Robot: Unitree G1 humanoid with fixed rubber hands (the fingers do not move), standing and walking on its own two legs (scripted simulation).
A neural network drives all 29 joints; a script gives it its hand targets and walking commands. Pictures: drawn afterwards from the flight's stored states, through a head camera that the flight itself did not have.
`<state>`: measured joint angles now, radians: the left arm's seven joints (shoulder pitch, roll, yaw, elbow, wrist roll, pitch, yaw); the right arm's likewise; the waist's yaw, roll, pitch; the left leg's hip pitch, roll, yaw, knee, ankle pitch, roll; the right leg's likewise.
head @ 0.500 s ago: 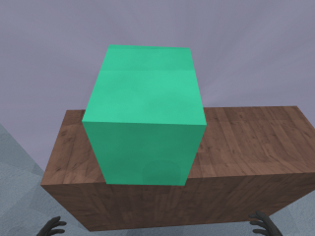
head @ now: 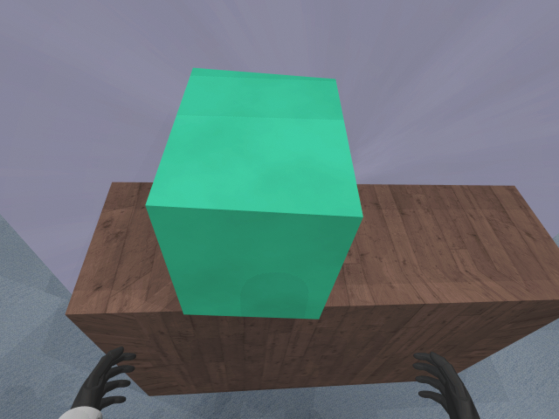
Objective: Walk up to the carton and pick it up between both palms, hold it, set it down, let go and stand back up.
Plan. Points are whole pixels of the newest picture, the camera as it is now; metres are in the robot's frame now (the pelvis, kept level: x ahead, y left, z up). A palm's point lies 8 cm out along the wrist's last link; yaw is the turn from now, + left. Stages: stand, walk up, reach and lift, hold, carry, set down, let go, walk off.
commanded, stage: reach and lift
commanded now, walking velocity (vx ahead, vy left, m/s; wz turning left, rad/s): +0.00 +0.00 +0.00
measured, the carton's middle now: (258, 198) +0.46 +0.04 +0.04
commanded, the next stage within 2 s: none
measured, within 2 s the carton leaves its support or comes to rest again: neither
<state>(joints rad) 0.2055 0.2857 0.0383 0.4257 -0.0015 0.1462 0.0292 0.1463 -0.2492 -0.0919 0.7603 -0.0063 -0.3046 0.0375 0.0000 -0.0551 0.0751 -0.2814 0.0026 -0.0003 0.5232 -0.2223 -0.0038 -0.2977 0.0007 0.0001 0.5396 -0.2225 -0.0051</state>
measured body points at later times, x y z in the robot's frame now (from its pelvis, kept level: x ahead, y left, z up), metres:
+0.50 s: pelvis -0.01 +0.00 +0.00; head +0.00 +0.01 +0.45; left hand +0.20 +0.26 -0.04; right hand +0.21 -0.22 -0.03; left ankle +0.04 +0.13 -0.73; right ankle +0.04 -0.11 -0.73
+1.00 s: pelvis +0.03 +0.01 +0.01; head +0.05 +0.03 +0.46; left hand +0.26 +0.25 +0.02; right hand +0.25 -0.20 +0.01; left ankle +0.04 +0.13 -0.73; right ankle +0.04 -0.11 -0.73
